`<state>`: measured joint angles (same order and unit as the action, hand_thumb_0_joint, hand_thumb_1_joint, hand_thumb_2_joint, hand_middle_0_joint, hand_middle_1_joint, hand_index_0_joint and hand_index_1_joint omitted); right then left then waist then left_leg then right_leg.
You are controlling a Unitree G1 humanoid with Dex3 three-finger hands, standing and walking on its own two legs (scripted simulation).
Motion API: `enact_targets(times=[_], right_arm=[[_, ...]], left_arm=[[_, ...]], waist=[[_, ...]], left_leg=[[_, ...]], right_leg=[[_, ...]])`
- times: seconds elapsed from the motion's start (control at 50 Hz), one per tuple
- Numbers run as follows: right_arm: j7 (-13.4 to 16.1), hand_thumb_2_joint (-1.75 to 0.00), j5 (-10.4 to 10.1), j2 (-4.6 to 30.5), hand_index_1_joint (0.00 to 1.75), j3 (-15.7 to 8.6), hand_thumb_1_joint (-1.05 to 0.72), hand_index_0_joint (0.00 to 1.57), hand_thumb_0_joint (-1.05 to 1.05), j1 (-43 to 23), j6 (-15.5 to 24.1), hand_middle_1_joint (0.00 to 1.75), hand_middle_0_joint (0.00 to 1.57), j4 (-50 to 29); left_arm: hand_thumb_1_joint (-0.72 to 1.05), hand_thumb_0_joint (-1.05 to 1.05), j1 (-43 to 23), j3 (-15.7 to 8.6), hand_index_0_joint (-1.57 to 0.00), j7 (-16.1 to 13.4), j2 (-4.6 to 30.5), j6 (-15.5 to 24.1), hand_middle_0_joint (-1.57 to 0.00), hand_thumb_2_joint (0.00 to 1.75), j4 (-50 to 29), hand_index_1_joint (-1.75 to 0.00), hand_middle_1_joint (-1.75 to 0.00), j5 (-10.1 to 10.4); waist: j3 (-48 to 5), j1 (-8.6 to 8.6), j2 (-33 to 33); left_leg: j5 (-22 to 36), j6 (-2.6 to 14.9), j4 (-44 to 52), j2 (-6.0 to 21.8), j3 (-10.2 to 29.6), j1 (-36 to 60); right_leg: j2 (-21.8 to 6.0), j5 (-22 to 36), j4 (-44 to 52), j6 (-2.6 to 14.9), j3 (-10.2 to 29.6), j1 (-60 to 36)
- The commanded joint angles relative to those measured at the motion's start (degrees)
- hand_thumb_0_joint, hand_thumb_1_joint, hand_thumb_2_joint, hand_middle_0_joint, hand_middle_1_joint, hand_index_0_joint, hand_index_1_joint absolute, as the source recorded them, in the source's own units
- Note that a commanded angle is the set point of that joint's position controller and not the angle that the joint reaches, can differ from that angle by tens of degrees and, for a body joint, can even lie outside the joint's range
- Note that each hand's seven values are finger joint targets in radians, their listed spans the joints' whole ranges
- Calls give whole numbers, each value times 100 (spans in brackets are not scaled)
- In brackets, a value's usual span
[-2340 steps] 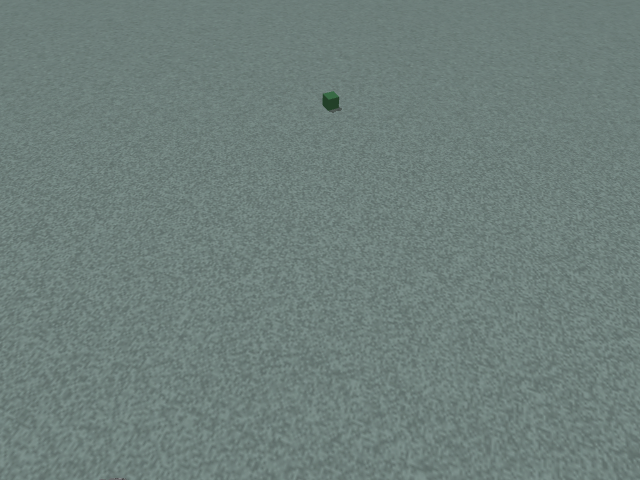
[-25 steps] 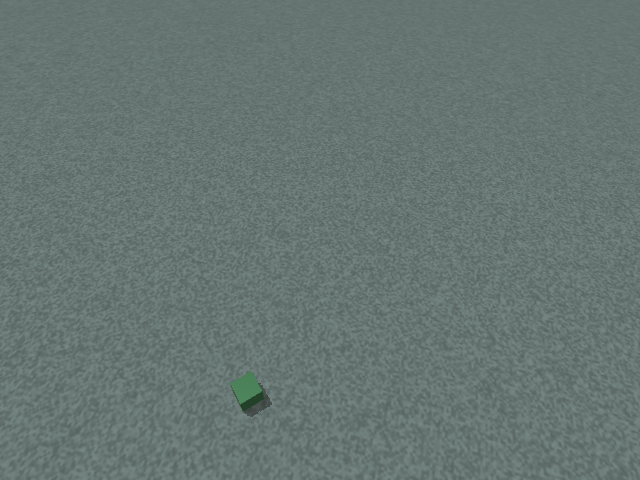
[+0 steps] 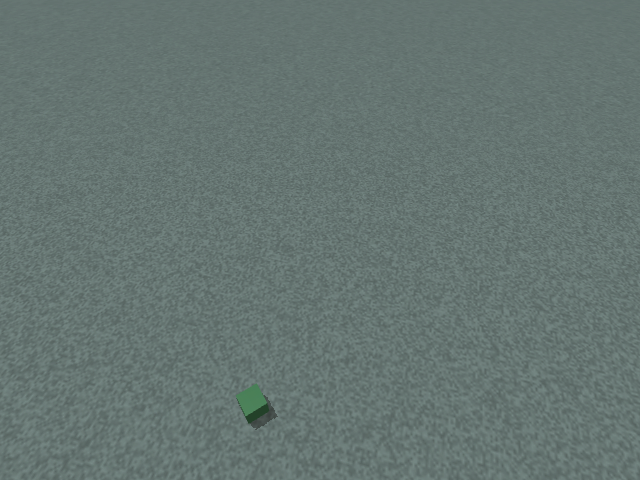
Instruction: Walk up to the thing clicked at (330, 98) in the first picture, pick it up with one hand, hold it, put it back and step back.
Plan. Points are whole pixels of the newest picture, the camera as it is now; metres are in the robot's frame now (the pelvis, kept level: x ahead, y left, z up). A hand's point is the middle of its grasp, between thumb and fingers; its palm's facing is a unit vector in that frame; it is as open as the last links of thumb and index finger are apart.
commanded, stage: stand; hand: left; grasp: from above
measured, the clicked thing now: (252, 403) +0.45 +0.22 -0.75
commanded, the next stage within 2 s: step back in 1.60 s
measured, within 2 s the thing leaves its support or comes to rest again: neither
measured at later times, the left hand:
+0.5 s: hand out of the picture +0.06 +0.24 -0.16, palm faces +0.02 -0.94 -0.34, open 7.4 cm
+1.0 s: hand out of the picture +0.09 +0.24 -0.15, palm faces +0.02 -0.94 -0.34, open 7.4 cm
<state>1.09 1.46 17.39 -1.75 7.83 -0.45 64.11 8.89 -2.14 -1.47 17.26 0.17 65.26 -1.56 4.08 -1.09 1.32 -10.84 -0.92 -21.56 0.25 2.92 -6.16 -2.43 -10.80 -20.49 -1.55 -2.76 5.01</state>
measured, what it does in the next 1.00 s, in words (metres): stands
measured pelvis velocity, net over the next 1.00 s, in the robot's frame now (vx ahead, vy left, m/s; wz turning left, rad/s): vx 0.01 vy -0.01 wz -0.01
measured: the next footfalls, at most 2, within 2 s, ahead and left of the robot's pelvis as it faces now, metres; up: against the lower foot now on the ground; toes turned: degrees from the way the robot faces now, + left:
none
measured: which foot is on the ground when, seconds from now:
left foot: down 0.00-1.00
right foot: down 0.00-1.00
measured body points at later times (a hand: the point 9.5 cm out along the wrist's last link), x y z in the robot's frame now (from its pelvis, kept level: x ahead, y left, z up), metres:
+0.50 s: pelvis +0.01 -0.01 +0.00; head +0.01 -0.02 +0.45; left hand +0.06 +0.29 -0.13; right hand +0.07 -0.30 -0.14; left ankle +0.02 +0.13 -0.75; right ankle +0.01 -0.13 -0.75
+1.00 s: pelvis +0.01 -0.01 +0.00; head +0.02 -0.02 +0.45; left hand +0.09 +0.28 -0.13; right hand +0.09 -0.31 -0.14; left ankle +0.02 +0.13 -0.75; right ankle +0.01 -0.13 -0.75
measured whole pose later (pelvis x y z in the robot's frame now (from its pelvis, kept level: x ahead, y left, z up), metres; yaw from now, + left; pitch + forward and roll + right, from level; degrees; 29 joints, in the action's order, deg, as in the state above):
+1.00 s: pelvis +0.01 -0.01 +0.00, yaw +0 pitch -3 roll +0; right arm 0.6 1.1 19.2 -0.4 6.1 0.1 65.0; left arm 5.8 -2.0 -0.2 18.3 0.5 65.8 -0.8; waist 3.8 -0.4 1.1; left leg -10.5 -2.0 -19.0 1.5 2.9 -5.5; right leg -1.2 -10.6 -18.4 -0.5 -2.8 4.7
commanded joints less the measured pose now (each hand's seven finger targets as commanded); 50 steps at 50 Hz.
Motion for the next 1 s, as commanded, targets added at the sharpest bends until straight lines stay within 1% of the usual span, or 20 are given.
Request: enact_targets(times=[0.0,0.12,0.18,0.2,0.22,0.24,0.26,0.34,0.38,0.4,0.46,0.52,0.56,0.62,0.66,0.68,0.7,0.88,0.94,0.98], right_arm=[[48,-90,-20,1050,30,-170,-90,20,0,-203,141,30,20,-326],[38,-90,-24,1117,30,-146,-90,20,0,-195,138,30,20,-274],[34,-90,-21,1138,30,-137,-90,20,0,-219,155,30,20,-277],[29,-90,-29,1135,30,-131,-90,20,0,-233,160,30,20,-268],[32,-90,-28,1136,30,-119,-90,20,0,-216,162,30,20,-257],[30,-90,-29,1130,30,-116,-90,20,0,-241,163,30,20,-254],[31,-90,-20,1125,30,-109,-90,20,0,-196,161,30,20,-251],[29,-90,-39,1200,30,-106,-90,20,0,-228,161,30,20,-228],[35,-90,-37,1176,30,-90,-90,20,0,-176,159,30,20,-215],[30,-90,-40,1182,30,-85,-90,20,0,-183,162,30,20,-213],[33,-90,-41,1206,30,-85,-90,20,0,-186,172,30,20,-222],[28,-90,-45,1201,30,-64,-90,20,0,-204,175,30,20,-218],[35,-90,-43,1215,30,-65,-90,20,0,-229,171,30,20,-228],[40,-90,-48,1254,30,-74,-90,20,0,-219,173,30,20,-222],[38,-90,-38,1231,30,-54,-90,20,0,-235,178,30,20,-220],[33,-90,-53,1233,30,-59,-90,20,0,-269,174,30,20,-219],[34,-90,-46,1253,30,-66,-90,20,0,-285,177,30,20,-233],[13,-90,-55,1280,30,-65,-90,20,0,-296,179,30,20,-237],[15,-90,-51,1310,30,-70,-90,20,0,-316,187,30,20,-258],[7,-90,-54,1257,30,-51,-90,20,0,-289,191,30,20,-256]], left_arm=[[90,0,-200,-191,-20,-69,1164,100,-20,90,-242,-30,-30,-2],[90,0,-273,-184,-20,-28,1185,79,-20,90,-186,-30,-30,9],[90,0,-320,-192,-20,-23,1217,91,-20,90,-205,-30,-30,21],[90,0,-326,-184,-20,-18,1224,97,-20,90,-205,-30,-30,14],[90,0,-351,-193,-20,-16,1230,98,-20,90,-198,-30,-30,23],[90,0,-337,-182,-20,-21,1206,105,-20,90,-179,-30,-30,29],[90,0,-380,-189,-20,-18,1233,107,-20,90,-195,-30,-30,31],[90,0,-349,-176,-20,-6,1218,107,-20,90,-162,-30,-30,38],[90,0,-400,-189,-20,-2,1245,102,-20,90,-165,-30,-30,45],[90,0,-358,-183,-20,0,1238,112,-20,90,-158,-30,-30,45],[90,0,-398,-185,-20,5,1249,119,-20,90,-173,-30,-30,49],[90,0,-403,-181,-20,9,1226,119,-20,90,-162,-30,-30,61],[90,0,-426,-190,-20,8,1260,119,-20,90,-176,-30,-30,55],[90,0,-484,-191,-20,7,1258,119,-20,90,-201,-30,-30,66],[90,0,-492,-193,-20,15,1261,118,-20,90,-210,-30,-30,69],[90,0,-471,-187,-20,14,1270,115,-20,90,-186,-30,-30,66],[90,0,-454,-184,-20,18,1245,113,-20,90,-192,-30,-30,63],[90,0,-498,-176,-20,33,1285,133,-20,90,-242,-30,-30,75],[90,0,-506,-186,-20,30,1297,137,-20,90,-266,-30,-30,72],[90,0,-523,-188,-20,34,1325,136,-20,90,-269,-30,-30,78]], waist=[[-169,7,-80],[-73,8,-47],[-255,25,-10],[-230,12,-53],[-260,34,-43],[-283,6,-73],[-294,44,-95],[-286,25,-48],[-305,57,-72],[-324,25,-77],[-400,52,-108],[-376,47,-71],[-432,60,-166],[-510,63,-70],[-441,69,-71],[-395,45,-76],[-427,49,-102],[-446,73,-135],[-525,70,-69],[-466,79,-77]], left_leg=[[253,218,521,504,467,-254],[-78,195,613,528,492,-386],[137,222,558,563,483,-328],[234,193,570,548,471,-303],[230,207,544,551,458,-281],[350,212,529,576,473,-214],[382,209,531,558,437,-246],[406,208,513,572,440,-192],[434,204,521,575,427,-242],[487,212,527,593,441,-184],[726,203,482,607,413,-87],[730,207,484,611,409,-123],[894,212,467,624,401,-48],[1023,195,460,639,377,-31],[968,194,468,624,357,-127],[936,169,516,631,397,-74],[897,198,480,646,380,-63],[849,189,496,643,363,-85],[974,201,476,652,351,-54],[964,178,543,651,362,-81]], right_leg=[[-465,147,461,177,507,28],[-435,-170,480,195,508,54],[-485,105,485,216,548,-41],[-477,91,480,214,537,-8],[-481,166,486,209,550,-30],[-486,163,476,210,533,-44],[-490,218,489,209,552,-21],[-470,222,511,203,539,-18],[-488,317,496,219,551,-64],[-493,311,494,217,539,-88],[-499,508,477,219,547,-63],[-497,579,465,206,527,-125],[-499,734,449,210,521,-98],[-527,876,421,227,535,-203],[-507,869,440,207,523,-200],[-477,694,438,201,482,-149],[-504,681,452,214,512,-146],[-508,705,504,220,529,-167],[-527,904,459,230,536,-229],[-519,794,446,236,522,-192]])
